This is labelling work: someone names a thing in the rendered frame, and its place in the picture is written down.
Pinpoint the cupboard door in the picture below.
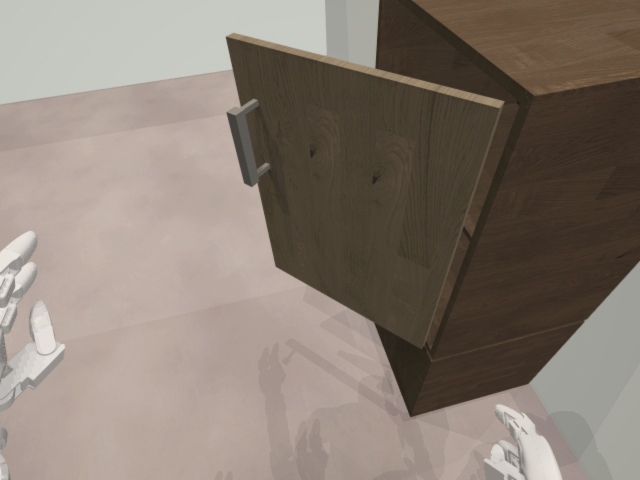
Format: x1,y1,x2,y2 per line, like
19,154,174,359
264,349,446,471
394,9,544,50
226,33,505,349

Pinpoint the robot right hand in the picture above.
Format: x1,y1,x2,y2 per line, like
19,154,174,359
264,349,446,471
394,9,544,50
484,404,562,480

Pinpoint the robot left hand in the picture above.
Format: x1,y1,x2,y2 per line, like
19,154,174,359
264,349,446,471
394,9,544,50
0,231,65,412

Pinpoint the handle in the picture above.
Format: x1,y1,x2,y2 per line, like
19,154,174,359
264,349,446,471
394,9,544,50
226,99,270,187

